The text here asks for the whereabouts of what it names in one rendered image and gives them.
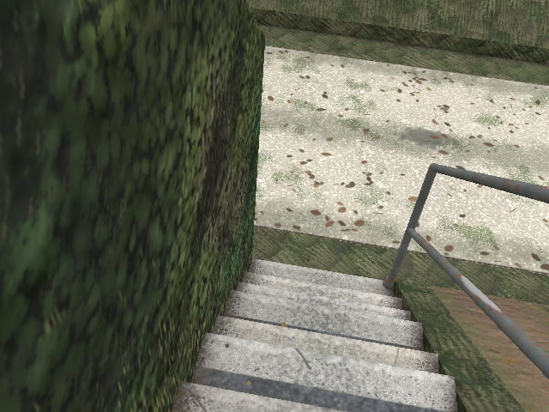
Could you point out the stairs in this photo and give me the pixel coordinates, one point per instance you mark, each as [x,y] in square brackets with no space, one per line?
[298,339]

